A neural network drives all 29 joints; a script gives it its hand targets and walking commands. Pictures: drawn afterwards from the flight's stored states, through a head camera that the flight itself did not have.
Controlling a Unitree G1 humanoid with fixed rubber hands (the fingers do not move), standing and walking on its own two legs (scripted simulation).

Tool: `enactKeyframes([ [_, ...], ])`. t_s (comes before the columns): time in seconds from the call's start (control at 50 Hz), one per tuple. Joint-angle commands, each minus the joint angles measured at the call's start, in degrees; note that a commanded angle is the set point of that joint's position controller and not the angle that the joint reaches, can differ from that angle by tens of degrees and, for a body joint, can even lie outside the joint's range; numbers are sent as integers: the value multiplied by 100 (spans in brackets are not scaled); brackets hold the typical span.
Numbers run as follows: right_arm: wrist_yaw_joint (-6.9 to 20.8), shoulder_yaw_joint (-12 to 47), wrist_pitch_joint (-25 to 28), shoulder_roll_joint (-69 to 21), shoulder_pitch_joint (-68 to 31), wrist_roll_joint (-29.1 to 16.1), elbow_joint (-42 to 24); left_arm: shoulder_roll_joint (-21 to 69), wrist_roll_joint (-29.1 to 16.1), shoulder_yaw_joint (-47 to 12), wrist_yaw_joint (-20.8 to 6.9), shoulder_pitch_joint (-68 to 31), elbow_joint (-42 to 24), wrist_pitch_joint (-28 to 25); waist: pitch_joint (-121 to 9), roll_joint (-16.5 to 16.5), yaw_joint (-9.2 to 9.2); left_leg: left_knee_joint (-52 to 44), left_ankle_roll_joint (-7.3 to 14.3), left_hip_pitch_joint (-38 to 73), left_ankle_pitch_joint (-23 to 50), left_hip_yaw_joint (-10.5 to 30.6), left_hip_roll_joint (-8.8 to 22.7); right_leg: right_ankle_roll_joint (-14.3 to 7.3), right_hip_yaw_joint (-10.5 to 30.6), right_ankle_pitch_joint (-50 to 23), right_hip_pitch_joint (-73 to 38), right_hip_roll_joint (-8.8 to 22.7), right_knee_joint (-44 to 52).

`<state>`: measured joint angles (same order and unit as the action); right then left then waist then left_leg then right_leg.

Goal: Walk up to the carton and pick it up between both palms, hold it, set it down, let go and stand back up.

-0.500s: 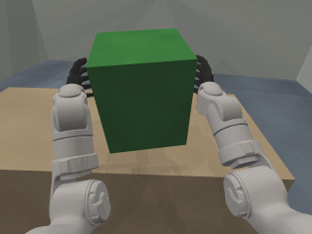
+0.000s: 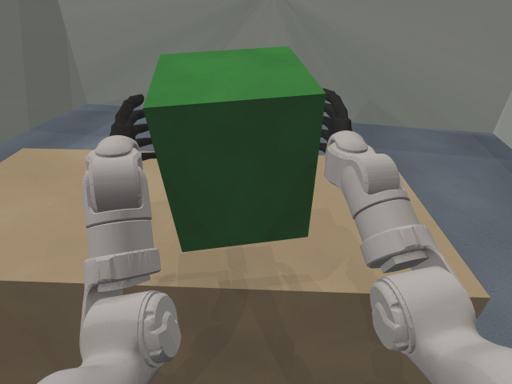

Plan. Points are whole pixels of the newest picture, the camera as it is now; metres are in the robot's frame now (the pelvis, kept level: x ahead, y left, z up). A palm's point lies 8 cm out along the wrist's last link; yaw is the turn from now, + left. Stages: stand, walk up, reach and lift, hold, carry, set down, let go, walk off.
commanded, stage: hold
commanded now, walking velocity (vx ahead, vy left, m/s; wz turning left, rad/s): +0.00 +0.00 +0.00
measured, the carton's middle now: (236, 148) +0.42 +0.01 +0.26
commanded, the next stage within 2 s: none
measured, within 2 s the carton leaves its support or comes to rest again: neither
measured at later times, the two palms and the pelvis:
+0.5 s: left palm (129, 158) +0.36 +0.16 +0.27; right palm (335, 145) +0.36 -0.14 +0.28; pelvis +0.00 +0.01 +0.00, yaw +1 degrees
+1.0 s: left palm (121, 149) +0.35 +0.17 +0.29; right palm (332, 137) +0.35 -0.13 +0.30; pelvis +0.00 +0.01 +0.00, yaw +0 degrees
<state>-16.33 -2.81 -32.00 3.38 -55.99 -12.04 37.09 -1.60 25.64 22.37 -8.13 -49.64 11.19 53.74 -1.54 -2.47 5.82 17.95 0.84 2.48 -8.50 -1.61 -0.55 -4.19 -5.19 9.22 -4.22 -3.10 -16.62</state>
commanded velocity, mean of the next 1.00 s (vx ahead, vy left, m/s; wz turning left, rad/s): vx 0.00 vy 0.00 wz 0.00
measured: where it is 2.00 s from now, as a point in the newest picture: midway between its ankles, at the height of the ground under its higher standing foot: outside the picture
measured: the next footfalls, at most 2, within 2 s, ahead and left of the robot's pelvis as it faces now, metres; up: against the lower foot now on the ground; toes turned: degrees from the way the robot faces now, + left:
none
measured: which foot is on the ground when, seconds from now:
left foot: down 0.00-1.00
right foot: down 0.00-1.00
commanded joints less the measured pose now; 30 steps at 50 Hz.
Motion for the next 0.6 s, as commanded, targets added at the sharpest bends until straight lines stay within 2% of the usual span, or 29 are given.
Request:
enactKeyframes([
  [0.0,920,1270,314,-3016,-4193,-795,-1488,2307,-1428,-2077,-887,-4519,-713,-492,-1773,452,107,-236,-115,-181,608,-50,-87,727,180,-1074,-447,195,133],
  [0.02,942,1275,324,-3045,-4351,-739,-1385,2229,-1348,-1907,-869,-4491,-516,-511,-1587,265,-19,-300,-22,-291,283,-62,-98,757,188,-712,-279,228,202],
  [0.04,943,1178,327,-2980,-4284,-653,-1294,2189,-1279,-1863,-869,-4396,-303,-489,-1421,176,3,-355,23,-273,77,-42,-72,756,217,-519,-156,257,276],
  [0.06,942,1137,292,-2949,-4207,-619,-1204,2103,-1173,-1737,-883,-4335,-192,-473,-1346,172,-66,-380,65,-243,-25,-56,-87,738,260,-267,-55,302,339],
  [0.08,923,1224,366,-3064,-4376,-665,-1534,2262,-1283,-1925,-882,-4357,-319,-479,-1609,287,-64,-304,43,-253,125,-19,-63,745,305,-445,-123,313,304],
  [0.1,884,885,345,-2791,-4316,-511,-1348,2145,-1318,-1837,-943,-4086,404,-482,-1048,57,217,-307,96,-574,-275,-122,-93,799,349,-337,-19,350,445],
  [0.12,886,959,377,-2970,-4370,-537,-1377,2221,-1296,-1727,-997,-4213,203,-559,-1263,33,119,-282,127,-446,-229,-62,-98,835,298,-327,-2,371,423],
  [0.14,871,960,363,-2974,-4299,-550,-1386,2237,-1327,-1794,-998,-4308,123,-593,-1420,126,178,-259,106,-427,-220,-86,-130,838,343,-509,-50,367,372],
  [0.22,802,1214,363,-3047,-4245,-736,-1571,2313,-1363,-1944,-920,-4291,-219,-623,-1869,295,150,-203,28,-439,176,14,-153,888,285,-1330,-497,321,106],
  [0.26,776,1291,346,-2981,-4158,-797,-1615,2314,-1336,-1971,-901,-4213,-334,-590,-1894,345,164,-204,-3,-397,325,40,-143,885,264,-1498,-578,296,55],
  [0.4,830,1315,356,-2835,-4033,-833,-1765,2417,-1332,-2176,-852,-4125,-704,-511,-1894,494,199,-256,-96,-388,595,46,-85,789,215,-1375,-688,183,-20],
  [0.56,987,1284,409,-2816,-4021,-728,-1656,2489,-1320,-2218,-742,-4073,-783,-482,-1781,424,136,-345,-88,-457,598,24,2,688,221,-1107,-696,99,-32],
  [0.58,1039,1643,422,-3053,-4269,-962,-1710,2447,-1278,-2151,-674,-4309,-1229,-505,-2130,584,-304,-227,-109,-222,1080,12,19,620,163,-1059,-710,53,-115],
])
